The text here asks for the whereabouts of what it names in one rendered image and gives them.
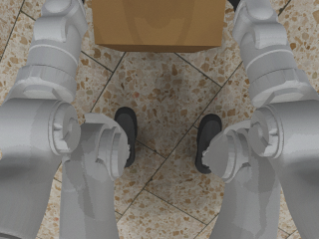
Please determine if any left robot thigh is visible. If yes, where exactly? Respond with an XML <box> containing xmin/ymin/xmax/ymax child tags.
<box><xmin>59</xmin><ymin>122</ymin><xmax>126</xmax><ymax>239</ymax></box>

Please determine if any robot right hand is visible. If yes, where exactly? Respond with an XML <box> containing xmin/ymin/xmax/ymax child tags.
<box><xmin>227</xmin><ymin>0</ymin><xmax>240</xmax><ymax>12</ymax></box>

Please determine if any robot left forearm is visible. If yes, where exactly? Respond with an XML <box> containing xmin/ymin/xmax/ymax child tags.
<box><xmin>0</xmin><ymin>0</ymin><xmax>89</xmax><ymax>108</ymax></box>

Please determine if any left robot upper arm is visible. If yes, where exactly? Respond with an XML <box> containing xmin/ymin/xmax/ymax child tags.
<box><xmin>0</xmin><ymin>98</ymin><xmax>81</xmax><ymax>239</ymax></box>

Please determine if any robot right forearm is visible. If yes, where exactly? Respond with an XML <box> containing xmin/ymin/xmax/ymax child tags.
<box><xmin>231</xmin><ymin>0</ymin><xmax>319</xmax><ymax>109</ymax></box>

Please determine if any right robot upper arm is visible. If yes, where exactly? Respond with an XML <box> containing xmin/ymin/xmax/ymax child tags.
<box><xmin>248</xmin><ymin>100</ymin><xmax>319</xmax><ymax>239</ymax></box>

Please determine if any carton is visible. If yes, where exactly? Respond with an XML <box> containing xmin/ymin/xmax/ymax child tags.
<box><xmin>91</xmin><ymin>0</ymin><xmax>226</xmax><ymax>53</ymax></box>

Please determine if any robot right shin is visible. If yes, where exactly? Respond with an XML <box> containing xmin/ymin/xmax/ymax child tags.
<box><xmin>201</xmin><ymin>119</ymin><xmax>251</xmax><ymax>175</ymax></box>

